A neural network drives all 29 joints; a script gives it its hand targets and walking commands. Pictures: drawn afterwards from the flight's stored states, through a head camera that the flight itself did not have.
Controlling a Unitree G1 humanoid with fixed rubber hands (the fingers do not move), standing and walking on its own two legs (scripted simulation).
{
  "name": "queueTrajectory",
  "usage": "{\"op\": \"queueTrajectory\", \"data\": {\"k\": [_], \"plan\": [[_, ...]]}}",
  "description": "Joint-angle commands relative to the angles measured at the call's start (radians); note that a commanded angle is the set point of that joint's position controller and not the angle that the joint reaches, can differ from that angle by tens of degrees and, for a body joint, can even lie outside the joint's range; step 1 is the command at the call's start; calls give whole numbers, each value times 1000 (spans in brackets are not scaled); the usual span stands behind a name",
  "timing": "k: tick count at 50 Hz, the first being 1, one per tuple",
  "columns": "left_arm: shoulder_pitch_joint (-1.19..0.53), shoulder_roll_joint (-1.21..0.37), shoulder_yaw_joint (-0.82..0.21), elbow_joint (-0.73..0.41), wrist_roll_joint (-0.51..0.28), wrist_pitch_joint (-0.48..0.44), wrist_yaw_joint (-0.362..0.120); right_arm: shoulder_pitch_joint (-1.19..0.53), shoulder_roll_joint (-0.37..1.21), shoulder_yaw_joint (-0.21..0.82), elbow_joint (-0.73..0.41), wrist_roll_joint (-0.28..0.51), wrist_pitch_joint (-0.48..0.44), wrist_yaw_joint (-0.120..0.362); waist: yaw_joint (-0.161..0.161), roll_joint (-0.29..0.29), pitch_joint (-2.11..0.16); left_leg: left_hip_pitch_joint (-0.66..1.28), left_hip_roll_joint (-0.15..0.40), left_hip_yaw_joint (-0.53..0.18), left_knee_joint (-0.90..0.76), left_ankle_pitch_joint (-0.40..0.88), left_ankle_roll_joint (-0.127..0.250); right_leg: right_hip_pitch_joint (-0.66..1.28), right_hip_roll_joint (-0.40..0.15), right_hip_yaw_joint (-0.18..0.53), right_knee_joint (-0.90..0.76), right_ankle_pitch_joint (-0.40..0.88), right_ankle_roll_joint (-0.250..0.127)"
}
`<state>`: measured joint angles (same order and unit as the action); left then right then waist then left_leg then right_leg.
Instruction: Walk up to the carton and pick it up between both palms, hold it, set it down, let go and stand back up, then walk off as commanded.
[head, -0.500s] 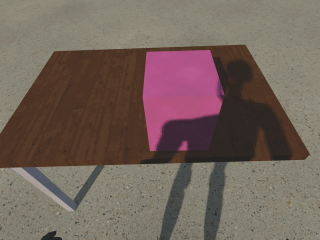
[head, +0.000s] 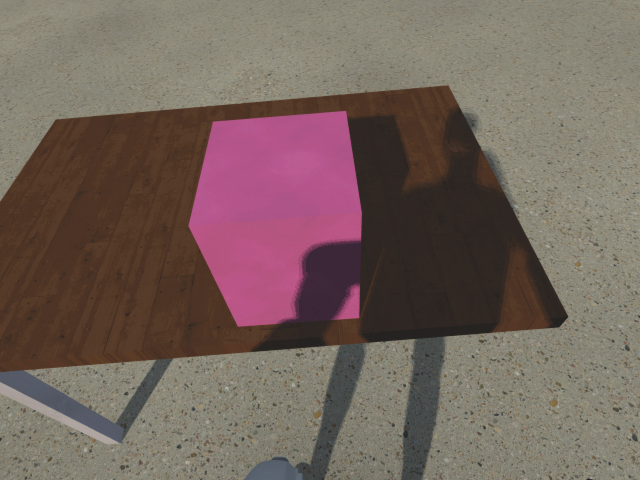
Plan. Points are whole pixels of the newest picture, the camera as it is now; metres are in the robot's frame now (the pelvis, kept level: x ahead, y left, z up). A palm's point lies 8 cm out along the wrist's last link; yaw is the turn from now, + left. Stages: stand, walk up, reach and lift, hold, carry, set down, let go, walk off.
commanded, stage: walk up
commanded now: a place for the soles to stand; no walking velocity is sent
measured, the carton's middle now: (289, 224) +0.48 +0.08 +0.02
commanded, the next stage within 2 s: reach and lift in 0.94 s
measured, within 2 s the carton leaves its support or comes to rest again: neither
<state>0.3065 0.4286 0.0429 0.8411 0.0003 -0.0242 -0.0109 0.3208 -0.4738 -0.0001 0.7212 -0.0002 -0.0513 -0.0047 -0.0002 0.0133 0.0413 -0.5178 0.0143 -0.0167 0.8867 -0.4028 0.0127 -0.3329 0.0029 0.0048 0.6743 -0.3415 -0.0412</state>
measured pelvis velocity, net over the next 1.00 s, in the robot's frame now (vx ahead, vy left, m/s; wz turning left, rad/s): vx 0.00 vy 0.01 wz -0.01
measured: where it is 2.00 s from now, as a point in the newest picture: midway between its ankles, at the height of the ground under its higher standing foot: outside the picture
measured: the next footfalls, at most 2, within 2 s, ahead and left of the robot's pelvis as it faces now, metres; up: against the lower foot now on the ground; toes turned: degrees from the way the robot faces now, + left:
left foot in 0.14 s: +0.08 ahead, +0.14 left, +0.00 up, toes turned -4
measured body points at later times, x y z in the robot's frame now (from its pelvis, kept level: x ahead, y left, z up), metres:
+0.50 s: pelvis +0.00 +0.01 -0.01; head +0.01 +0.01 +0.44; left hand +0.09 +0.33 -0.11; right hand +0.08 -0.30 -0.10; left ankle +0.05 +0.14 -0.72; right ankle +0.01 -0.09 -0.72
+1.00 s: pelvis +0.00 +0.01 -0.01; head +0.02 +0.00 +0.44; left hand +0.12 +0.34 -0.10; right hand +0.09 -0.30 -0.11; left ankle +0.05 +0.14 -0.72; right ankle +0.01 -0.09 -0.72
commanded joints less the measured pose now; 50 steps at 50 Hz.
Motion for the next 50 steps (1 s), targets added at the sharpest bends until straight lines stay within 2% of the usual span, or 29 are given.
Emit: {"op": "queueTrajectory", "data": {"k": [1, 2, 5, 6, 7, 8, 9, 11, 12, 14, 15, 17, 19, 21, 24, 26, 27, 28, 30, 34, 35, 39, 40, 41, 45, 47, 48, 49, 50], "plan": [[-72, 207, 67, -100, 1, -9, 12, 12, -102, -59, 20, -4, -1, -24, 7, -171, -89, 162, -3, 28, -161, 140, 16, 78, -210, 144, -134, 511, -118], [-94, 212, 68, -111, -3, -4, 10, 24, -102, -61, 28, -9, -4, -21, 0, -170, -69, 219, 2, 42, -208, 197, 17, 18, -202, 119, -134, 371, -112], [-84, 166, 49, -98, -4, 7, 4, 11, -119, -64, 49, -29, -14, -28, -3, -111, -74, 311, -17, 32, -346, 233, 37, -32, -148, 97, -62, 219, -75], [-72, 152, 45, -104, -3, 5, 2, 16, -143, -71, 37, -36, -19, -29, 8, -81, -82, 318, 44, -58, -398, 148, 56, -43, -139, 96, -59, 52, -54], [-73, 135, 31, -98, -1, 10, -2, -4, -198, -79, 38, -50, -26, -33, 10, 46, -63, 331, 162, -230, -446, 180, 97, -118, -84, 72, -16, -79, -16], [-57, 128, 37, -81, -12, 14, 0, -35, -218, -75, 22, -42, -28, -26, 33, 106, -36, 244, 262, -417, -524, 60, 167, -99, -16, 28, 70, -193, 12], [-28, 148, 42, -58, 0, 14, 3, -70, -217, -71, 13, -33, -24, -20, 48, 92, -32, 175, 280, -433, -548, -40, 208, -28, -30, 21, 25, -191, 5], [-48, 154, 48, -39, 14, -3, -4, -102, -176, -59, 19, -32, -14, -11, 59, 116, -28, 71, 176, -272, -515, -92, 110, 117, -44, 45, -132, -132, -12], [-44, 168, 53, -48, 18, -12, -6, -108, -150, -49, 24, -31, -14, -11, 56, 86, -65, 72, 128, -190, -457, -29, 65, 142, -66, 111, -170, -90, -30], [-120, 191, 58, -44, 20, -16, -7, -100, -128, -49, 23, -29, -13, -5, 14, 26, -30, 122, 56, -133, -379, 20, 37, 46, -121, 175, -242, -161, -50], [-113, 198, 58, -43, 20, -18, -7, -89, -132, -54, 29, -24, -17, -2, 10, 49, -60, 190, 58, -123, -375, 51, 28, 11, -123, 186, -242, -156, -55], [-132, 163, 45, -46, 17, -14, -7, -94, -137, -58, 26, -29, -16, -2, 7, 82, -43, 216, 88, -170, -418, 29, 59, -15, -83, 133, -206, -153, -34], [-103, 185, 46, -30, 19, -18, -4, -95, -131, -50, 29, -20, -14, -3, 16, 13, -48, 181, 82, -157, -382, 70, 53, 26, -94, 147, -239, -140, -35], [-132, 209, 53, -32, 19, -24, -3, -83, -124, -54, 41, -16, -9, -3, 8, 20, -59, 210, 45, -94, -323, 136, 39, 41, -142, 192, -277, -78, -32], [-164, 200, 46, -49, 23, -23, 0, -76, -130, -57, 37, -15, -13, -5, -3, -36, -63, 222, 52, -108, -331, 201, 45, 27, -125, 154, -235, -49, -39], [-143, 178, 46, -48, 16, -22, 1, -69, -115, -48, 41, -15, -18, -7, 10, -6, -115, 245, 71, -117, -330, 287, 51, 62, -114, 120, -190, -5, -40], [-152, 177, 37, -47, 15, -19, 0, -68, -126, -49, 51, -17, -19, -8, 4, -31, -124, 236, 70, -128, -323, 301, 54, 62, -106, 121, -187, 26, -40], [-160, 177, 39, -54, 16, -17, -1, -59, -131, -53, 44, -16, -16, -10, 2, 7, -85, 220, 66, -113, -327, 280, 51, 45, -115, 121, -188, 10, -36], [-151, 166, 43, -56, 12, -17, -4, -69, -137, -52, 40, -19, -16, -13, 8, 13, -116, 241, 75, -111, -343, 267, 55, 53, -111, 127, -178, 5, -44], [-144, 169, 37, -39, 15, -15, -3, -78, -142, -47, 40, -17, -22, -12, 17, -23, -86, 218, 73, -134, -356, 190, 48, 31, -107, 133, -197, -48, -37], [-170, 185, 42, -38, 14, -12, -3, -72, -130, -50, 45, -12, -18, -12, 8, -71, -68, 208, 64, -121, -357, 179, 40, 33, -118, 134, -214, -63, -40], [-171, 172, 39, -38, 10, -13, -3, -86, -132, -50, 48, -18, -16, -10, 17, 0, -65, 204, 77, -148, -386, 167, 58, 38, -107, 134, -208, -64, -41], [-184, 168, 36, -45, 15, -14, -5, -73, -136, -50, 46, -16, -18, -6, 1, -44, -121, 237, 77, -137, -377, 176, 53, 57, -114, 127, -206, -61, -38], [-183, 163, 39, -44, 11, -14, -3, -77, -144, -48, 55, -18, -21, -9, 17, -50, -63, 189, 77, -157, -386, 185, 57, 44, -105, 124, -191, -38, -36], [-176, 195, 39, -38, 16, -13, 0, -66, -115, -50, 48, -15, -15, -11, 2, -30, -96, 227, 56, -90, -330, 279, 38, 68, -133, 130, -213, 7, -45], [-191, 174, 42, -60, 16, -13, -1, -63, -123, -48, 43, -15, -19, -11, 3, -23, -108, 238, 59, -115, -338, 280, 40, 56, -119, 123, -192, 19, -46], [-486, 171, 41, -287, 42, 210, 29, -414, 11, -220, 204, -119, -190, 20, -15, -57, 36, 231, -3, 96, -234, -47, -20, -251, -43, -51, -123, -215, 13], [-431, 156, 54, -308, 51, 302, 40, -424, -56, -211, 194, -115, -221, 53, -16, -119, 87, 356, 0, 58, -165, -34, -15, -374, -58, -31, -128, -302, -36], [-435, 146, 68, -373, 55, 340, 41, -398, -66, -214, 181, -119, -219, 58, -30, -159, 93, 414, 0, 56, -141, -11, -9, -441, -68, -29, -139, -322, -46]]}}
